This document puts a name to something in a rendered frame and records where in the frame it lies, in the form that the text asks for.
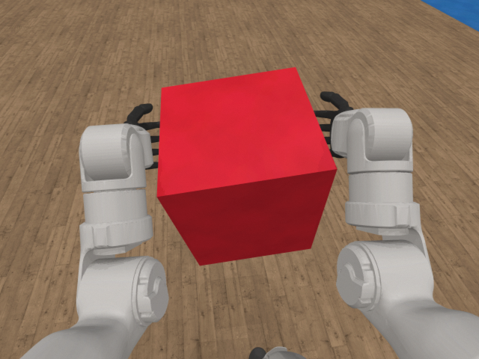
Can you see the left robot upper arm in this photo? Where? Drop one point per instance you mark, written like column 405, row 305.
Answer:
column 118, row 299

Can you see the right robot shin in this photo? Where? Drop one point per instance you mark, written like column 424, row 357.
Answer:
column 276, row 349

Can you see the robot right forearm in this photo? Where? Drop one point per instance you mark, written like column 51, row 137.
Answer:
column 377, row 143

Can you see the robot right hand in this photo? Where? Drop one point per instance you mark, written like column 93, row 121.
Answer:
column 338, row 102

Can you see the robot left hand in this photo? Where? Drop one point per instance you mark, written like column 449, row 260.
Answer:
column 133, row 119

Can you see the robot left forearm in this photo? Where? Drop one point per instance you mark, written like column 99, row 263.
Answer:
column 112, row 162

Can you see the right robot upper arm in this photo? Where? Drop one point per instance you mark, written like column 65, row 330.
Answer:
column 391, row 283

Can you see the carton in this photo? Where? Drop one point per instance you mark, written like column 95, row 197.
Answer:
column 244, row 169

